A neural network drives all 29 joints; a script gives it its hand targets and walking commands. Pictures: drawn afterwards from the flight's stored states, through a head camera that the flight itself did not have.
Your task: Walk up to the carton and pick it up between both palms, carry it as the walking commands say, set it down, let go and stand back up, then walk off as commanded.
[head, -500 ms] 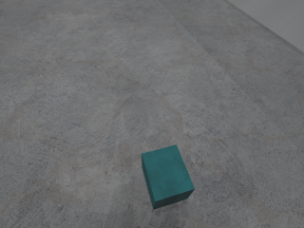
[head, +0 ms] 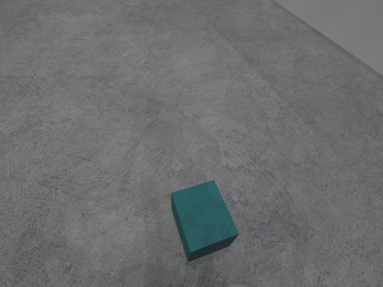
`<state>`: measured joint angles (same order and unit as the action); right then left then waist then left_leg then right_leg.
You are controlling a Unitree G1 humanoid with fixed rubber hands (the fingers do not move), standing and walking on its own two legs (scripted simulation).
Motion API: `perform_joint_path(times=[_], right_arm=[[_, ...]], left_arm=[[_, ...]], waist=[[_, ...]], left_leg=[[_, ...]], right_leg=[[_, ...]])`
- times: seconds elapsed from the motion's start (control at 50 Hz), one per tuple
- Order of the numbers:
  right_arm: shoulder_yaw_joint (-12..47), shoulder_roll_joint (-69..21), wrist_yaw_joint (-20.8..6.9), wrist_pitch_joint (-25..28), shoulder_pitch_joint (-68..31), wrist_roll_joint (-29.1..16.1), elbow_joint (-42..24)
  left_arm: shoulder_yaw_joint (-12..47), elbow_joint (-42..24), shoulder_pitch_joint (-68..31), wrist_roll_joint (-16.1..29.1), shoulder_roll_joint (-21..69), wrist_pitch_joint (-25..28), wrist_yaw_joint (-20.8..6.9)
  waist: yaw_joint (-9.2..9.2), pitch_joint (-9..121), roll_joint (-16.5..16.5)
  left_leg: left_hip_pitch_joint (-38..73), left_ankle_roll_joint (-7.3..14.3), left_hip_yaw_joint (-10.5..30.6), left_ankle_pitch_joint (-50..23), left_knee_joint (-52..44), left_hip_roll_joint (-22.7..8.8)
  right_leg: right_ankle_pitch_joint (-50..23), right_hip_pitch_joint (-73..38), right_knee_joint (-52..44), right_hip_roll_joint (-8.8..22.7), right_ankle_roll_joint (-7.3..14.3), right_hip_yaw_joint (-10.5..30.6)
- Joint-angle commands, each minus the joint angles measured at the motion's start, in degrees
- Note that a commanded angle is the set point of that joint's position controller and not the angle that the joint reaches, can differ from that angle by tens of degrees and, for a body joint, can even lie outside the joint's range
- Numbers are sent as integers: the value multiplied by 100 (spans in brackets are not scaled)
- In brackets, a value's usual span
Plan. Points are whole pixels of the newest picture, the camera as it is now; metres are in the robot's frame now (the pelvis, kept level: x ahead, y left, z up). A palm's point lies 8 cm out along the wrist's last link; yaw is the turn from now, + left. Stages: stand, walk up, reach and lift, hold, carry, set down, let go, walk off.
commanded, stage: walk up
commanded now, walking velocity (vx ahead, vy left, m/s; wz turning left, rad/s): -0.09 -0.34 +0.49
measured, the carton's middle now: (201, 220) +0.47 -0.08 -0.67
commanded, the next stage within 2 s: none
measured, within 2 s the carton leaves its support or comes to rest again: neither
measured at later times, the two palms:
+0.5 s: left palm out of the picture -0.05 +0.07 -0.12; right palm out of the picture +0.10 -0.41 -0.14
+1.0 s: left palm out of the picture -0.16 +0.03 -0.14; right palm (320, 262) +0.19 -0.31 -0.14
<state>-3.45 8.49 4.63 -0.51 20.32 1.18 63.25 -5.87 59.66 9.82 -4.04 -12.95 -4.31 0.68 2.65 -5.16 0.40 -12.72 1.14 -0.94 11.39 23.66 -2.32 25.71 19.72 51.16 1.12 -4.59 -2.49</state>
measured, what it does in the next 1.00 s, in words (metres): steps to the right: right foot, then left foot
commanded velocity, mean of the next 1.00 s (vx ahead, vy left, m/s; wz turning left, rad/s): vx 0.05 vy -0.14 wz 0.22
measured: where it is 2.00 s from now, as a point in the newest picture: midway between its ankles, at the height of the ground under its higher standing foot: outside the picture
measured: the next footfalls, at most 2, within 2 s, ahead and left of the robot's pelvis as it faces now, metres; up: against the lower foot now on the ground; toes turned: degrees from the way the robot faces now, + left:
right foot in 0.32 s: +0.01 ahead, -0.27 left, +0.00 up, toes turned +5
left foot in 0.98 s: +0.06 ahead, +0.00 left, +0.00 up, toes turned +19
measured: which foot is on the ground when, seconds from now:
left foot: down 0.00-0.32, up 0.34-0.96, down 0.98-1.00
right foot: up 0.00-0.30, down 0.32-1.00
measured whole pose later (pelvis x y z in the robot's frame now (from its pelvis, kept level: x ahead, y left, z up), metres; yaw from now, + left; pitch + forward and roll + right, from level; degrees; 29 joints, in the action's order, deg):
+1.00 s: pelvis +0.01 -0.13 -0.01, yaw +14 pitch +0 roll -1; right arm -2.2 10.2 0.5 -0.1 1.9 -0.2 56.3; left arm 0.0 64.8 27.1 -0.7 -6.7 2.1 2.1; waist -3.5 -6.2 -0.5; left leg -17.2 0.3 -4.1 7.6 27.6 -2.3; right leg 19.9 5.4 26.2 3.8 -1.8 -8.8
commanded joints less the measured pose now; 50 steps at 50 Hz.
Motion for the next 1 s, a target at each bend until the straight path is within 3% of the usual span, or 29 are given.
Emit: perform_joint_path(times=[0.0,0.1,0.14,0.22,0.24,0.26,0.28,0.3,0.32,0.34,0.36,0.4,0.44,0.5,0.54,0.58,0.6,0.62,0.66,0.7,0.8,0.82,0.84,0.86,0.9,0.92,0.94,0.96,0.98], right_arm=[[-288,1134,12,-67,401,112,-240],[-332,1324,-163,-90,136,153,-601],[-365,1329,-240,-96,-50,202,-656],[-550,2001,-253,-117,57,152,-748],[-498,1986,-233,-121,-241,113,-802],[-426,1670,-202,-127,-272,122,-809],[-281,1211,-190,-149,-102,170,-816],[-154,836,-168,-185,-34,192,-968],[-150,864,-144,-260,-182,196,-989],[-200,851,-171,-291,-108,180,-860],[-168,705,-218,-252,-338,131,-944],[-161,894,-335,-237,-304,20,-843],[-125,829,-381,-243,-28,-11,-638],[-35,619,-362,-214,-700,45,-856],[-10,653,-342,-195,-978,53,-960],[-6,728,-287,-198,-1059,31,-928],[45,665,-349,-122,-1249,30,-1076],[29,691,-325,-162,-1390,35,-980],[-23,728,-402,-109,-1599,-22,-1008],[-32,602,-442,-74,-1820,16,-958],[32,245,-508,29,-1660,-26,-821],[64,185,-475,5,-1730,-20,-772],[39,326,-475,-15,-1788,-54,-826],[73,227,-489,-30,-1730,-131,-875],[101,182,-424,0,-1369,-146,-717],[96,301,-435,45,-1151,-160,-642],[-50,818,-365,72,-825,-175,-627],[-107,1265,-270,82,-586,-148,-584],[-81,1472,-204,60,-453,-97,-583]], left_arm=[[-9,-591,-87,72,-124,-41,-142],[144,-791,-80,229,-110,-46,-320],[171,-799,90,345,-147,-1,-349],[219,-773,318,348,-242,50,-263],[220,-651,813,391,-300,124,-180],[192,-492,1235,368,-439,181,-126],[137,-408,1501,328,-859,235,-90],[122,-656,1269,252,-1232,298,-49],[131,-866,811,222,-1125,310,-55],[209,-954,531,211,-822,326,-31],[261,-887,378,268,-671,352,-1],[353,-789,232,290,-269,403,39],[404,-556,563,358,-232,502,120],[438,-243,1278,304,5,593,207],[397,-123,1622,289,-224,642,235],[252,-72,1873,288,-575,696,247],[214,-16,1941,259,-649,704,205],[323,-53,1685,236,-504,690,257],[148,151,2087,188,-623,708,213],[220,285,2380,189,-346,756,188],[403,282,2037,196,4,907,124],[491,254,1821,210,152,895,144],[485,255,1810,228,7,874,147],[471,238,1893,271,-84,844,160],[517,543,2066,328,-54,743,168],[498,605,2065,336,-118,682,167],[427,427,1828,367,-220,617,188],[435,246,1947,393,-176,566,165],[374,214,2040,359,-106,460,171]], waist=[[-85,242,-1017],[-187,433,-1488],[-198,406,-2187],[-32,614,-1920],[-321,668,-1690],[-479,767,-881],[-601,678,773],[-504,781,1943],[-292,333,1737],[-23,79,1080],[-22,-6,1024],[99,-1,725],[295,183,857],[-132,382,911],[-374,497,775],[-541,747,852],[-628,745,890],[-530,360,539],[-716,203,668],[-748,148,257],[-572,225,901],[-481,-105,798],[-516,10,1036],[-541,245,1360],[-373,637,1257],[-333,886,1049],[-16,860,631],[48,1142,-488],[71,1303,-1168]], left_leg=[[307,534,1739,-950,-548,-1516],[-716,357,1485,862,-882,-1100],[-1059,277,1399,1300,-1045,-953],[-622,224,1648,646,-837,-1256],[-829,157,1464,707,-474,-1111],[-1264,82,1230,999,132,-759],[-1729,-22,540,1381,1513,-101],[-2398,-172,79,2483,3130,288],[-2556,-202,-22,2365,3889,114],[-2278,-108,91,1830,4132,35],[-1983,-37,193,1482,4170,-98],[-1538,-109,269,871,3995,-87],[-1547,-119,77,838,3662,104],[-1502,-203,-54,848,2494,200],[-1231,-225,59,1152,2018,142],[-1224,-154,114,1653,1920,147],[-1862,-101,-6,1603,2026,104],[-1457,-196,268,1523,1849,33],[-2102,-81,88,1565,2225,140],[-2300,-161,112,1325,2370,84],[-1708,-246,-149,537,1966,134],[-1196,-261,-156,580,1533,197],[-1010,-261,-285,761,1332,382],[-839,-231,-410,705,1162,387],[-8,-131,-550,-19,492,277],[694,-83,-596,-1129,0,202],[1397,-23,-197,-1990,6,-261],[2163,279,788,-3926,148,-1340],[1849,822,1792,-4348,-246,-2225]], right_leg=[[-1027,1192,963,292,144,743],[-1351,470,579,31,133,193],[-817,-2,-298,-96,96,-94],[-701,-639,-1601,-96,117,-132],[-1007,-1068,-2416,-92,192,-159],[-1172,-1771,-2919,-79,264,-119],[-224,-1908,-4027,701,460,731],[-650,-1681,-4142,1971,893,1981],[-523,-784,-4342,1984,1159,1893],[-520,-334,-4441,1711,1147,1471],[-812,-45,-4477,1602,1166,1456],[-2263,-231,-3942,984,872,600],[-4411,-986,-3445,922,754,57],[-5149,-1760,-3152,1074,989,278],[-5860,-2014,-3031,1580,1080,788],[-5158,-2439,-3133,2098,1288,1234],[-3084,-2781,-3563,2226,1541,1590],[-4173,-2281,-3411,2080,1399,1453],[-1790,-2685,-3932,2127,1373,1810],[-1635,-2834,-4043,2021,1127,1694],[-4523,-2476,-3496,1395,991,230],[-6333,-1825,-3229,1323,837,-42],[-7161,-1889,-3039,1281,828,-86],[-6818,-1986,-2959,1180,841,-268],[-5998,-1900,-2752,890,788,-449],[-5418,-1541,-2560,794,615,-546],[-3880,-876,-2127,596,476,-591],[-1472,-109,-1665,428,268,-600],[739,55,-622,304,268,-197]])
